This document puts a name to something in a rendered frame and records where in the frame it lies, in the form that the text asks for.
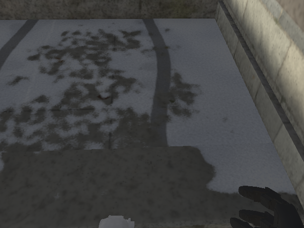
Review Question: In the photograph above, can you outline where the right robot hand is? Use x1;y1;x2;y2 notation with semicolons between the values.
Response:
230;185;304;228

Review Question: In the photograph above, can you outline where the robot left thigh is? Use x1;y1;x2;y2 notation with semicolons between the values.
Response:
99;215;135;228

